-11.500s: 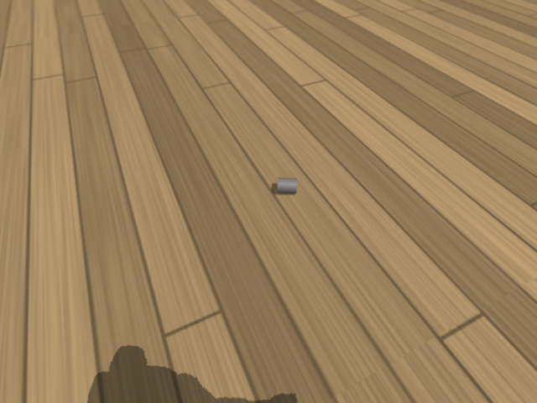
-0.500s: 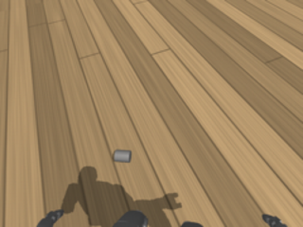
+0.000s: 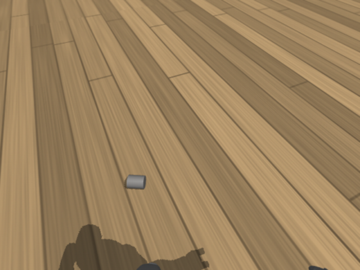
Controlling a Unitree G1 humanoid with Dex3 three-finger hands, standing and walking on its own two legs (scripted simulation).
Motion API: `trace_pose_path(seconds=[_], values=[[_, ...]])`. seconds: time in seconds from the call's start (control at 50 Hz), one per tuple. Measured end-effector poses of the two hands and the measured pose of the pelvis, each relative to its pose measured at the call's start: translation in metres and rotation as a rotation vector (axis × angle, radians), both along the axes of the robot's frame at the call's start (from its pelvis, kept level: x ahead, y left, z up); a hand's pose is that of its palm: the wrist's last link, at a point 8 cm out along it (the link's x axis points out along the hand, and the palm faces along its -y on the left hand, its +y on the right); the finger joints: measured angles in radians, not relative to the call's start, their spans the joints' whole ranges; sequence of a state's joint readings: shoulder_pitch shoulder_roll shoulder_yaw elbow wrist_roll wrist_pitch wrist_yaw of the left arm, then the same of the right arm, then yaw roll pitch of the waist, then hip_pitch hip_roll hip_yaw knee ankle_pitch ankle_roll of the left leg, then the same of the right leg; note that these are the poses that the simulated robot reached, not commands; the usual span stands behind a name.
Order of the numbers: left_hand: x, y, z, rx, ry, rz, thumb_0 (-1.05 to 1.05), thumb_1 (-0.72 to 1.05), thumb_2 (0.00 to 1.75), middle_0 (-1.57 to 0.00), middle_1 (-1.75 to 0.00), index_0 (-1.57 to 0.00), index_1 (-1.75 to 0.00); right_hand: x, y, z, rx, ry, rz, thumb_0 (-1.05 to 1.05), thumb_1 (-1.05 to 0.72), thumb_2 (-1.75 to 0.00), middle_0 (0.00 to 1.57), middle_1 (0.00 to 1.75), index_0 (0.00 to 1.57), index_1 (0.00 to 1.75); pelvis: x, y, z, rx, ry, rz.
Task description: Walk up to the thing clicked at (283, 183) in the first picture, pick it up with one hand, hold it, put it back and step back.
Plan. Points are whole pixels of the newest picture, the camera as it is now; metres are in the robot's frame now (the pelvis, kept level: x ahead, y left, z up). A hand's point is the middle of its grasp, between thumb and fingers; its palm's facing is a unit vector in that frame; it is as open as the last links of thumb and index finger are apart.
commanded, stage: walk up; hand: left
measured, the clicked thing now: (136, 181) +0.70 +0.31 -0.72
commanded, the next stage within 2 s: stand in 0.90 s
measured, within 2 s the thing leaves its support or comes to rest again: neither
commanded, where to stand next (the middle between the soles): +0.33 +0.05 m, yaw +3 degrees
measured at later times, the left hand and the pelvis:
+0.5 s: hand out of the picture +0.07 +0.28 -0.14, palm faces +0.07 -0.93 -0.36, open 7.4 cm; pelvis +0.00 +0.02 +0.01, yaw +3 degrees
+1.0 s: hand out of the picture +0.07 +0.29 -0.14, palm faces +0.08 -0.94 -0.34, open 7.4 cm; pelvis +0.01 +0.02 +0.02, yaw +4 degrees
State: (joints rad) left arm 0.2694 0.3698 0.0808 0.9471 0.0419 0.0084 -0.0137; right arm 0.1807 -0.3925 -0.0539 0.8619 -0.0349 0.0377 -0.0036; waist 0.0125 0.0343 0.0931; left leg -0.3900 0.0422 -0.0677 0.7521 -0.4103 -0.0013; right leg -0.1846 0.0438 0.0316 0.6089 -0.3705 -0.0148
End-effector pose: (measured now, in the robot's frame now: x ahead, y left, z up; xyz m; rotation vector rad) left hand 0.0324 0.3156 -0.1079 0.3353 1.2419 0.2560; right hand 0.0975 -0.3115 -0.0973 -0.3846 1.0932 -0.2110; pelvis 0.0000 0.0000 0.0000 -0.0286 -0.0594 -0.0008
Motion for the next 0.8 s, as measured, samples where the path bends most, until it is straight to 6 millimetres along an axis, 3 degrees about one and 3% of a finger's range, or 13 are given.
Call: trace_pose_path(seconds=[0.1,0.18,0.26,0.36,0.5,0.68,0.8], values=[[-0.021,-0.006,0.012,0.004,-0.013,0.038,0.01,0.91,0.9,-0.2,-0.3,-0.21,-0.3,-0.029,-0.004,-0.008,0.026,0.079,-0.013,0.01,-0.9,-0.9,0.21,0.3,0.2,0.3,-0.005,0.001,0.007,0.014,0.003,0.02],[-0.021,0.001,0.014,0.004,-0.046,0.053,0.01,0.9,0.9,-0.2,-0.3,-0.21,-0.3,-0.043,0.005,-0.012,0.031,0.143,0.007,0.01,-0.9,-0.9,0.21,0.3,0.2,0.3,-0.006,0.007,0.007,0.015,0.008,0.051],[-0.011,0.014,0.008,-0.003,-0.053,0.053,0.01,0.9,0.9,-0.2,-0.3,-0.21,-0.3,-0.044,0.021,-0.011,0.037,0.141,0.008,0.01,-0.9,-0.9,0.21,0.3,0.2,0.3,-0.007,0.015,0.006,0.043,0.001,0.055],[0.009,0.018,0.005,-0.01,-0.07,0.036,0.01,0.91,0.9,-0.2,-0.3,-0.2,-0.3,-0.033,0.036,-0.005,0.062,0.089,0.013,0.01,-0.9,-0.9,0.21,0.3,0.2,0.3,-0.005,0.015,0.008,0.03,0.012,0.043],[0.029,0.012,0.008,-0.022,-0.124,0.016,0.01,0.91,0.9,-0.2,-0.3,-0.2,-0.3,-0.001,0.041,-0.003,0.07,0.039,0.03,0.01,-0.9,-0.9,0.21,0.3,0.2,0.3,0.002,0.017,0.01,0.011,0.008,0.061],[0.044,0.019,0.007,-0.033,-0.125,0.043,0.01,0.91,0.9,-0.2,-0.3,-0.21,-0.3,0.028,0.051,0.004,0.06,0.021,0.061,0.01,-0.9,-0.9,0.21,0.3,0.2,0.3,0.01,0.024,0.012,0.018,0.016,0.066],[0.041,0.019,0.007,-0.032,-0.106,0.052,0.01,0.91,0.9,-0.2,-0.3,-0.2,-0.3,0.039,0.052,0.005,0.061,0.017,0.064,0.01,-0.9,-0.9,0.21,0.3,0.2,0.3,0.011,0.022,0.014,0.014,0.016,0.072]])
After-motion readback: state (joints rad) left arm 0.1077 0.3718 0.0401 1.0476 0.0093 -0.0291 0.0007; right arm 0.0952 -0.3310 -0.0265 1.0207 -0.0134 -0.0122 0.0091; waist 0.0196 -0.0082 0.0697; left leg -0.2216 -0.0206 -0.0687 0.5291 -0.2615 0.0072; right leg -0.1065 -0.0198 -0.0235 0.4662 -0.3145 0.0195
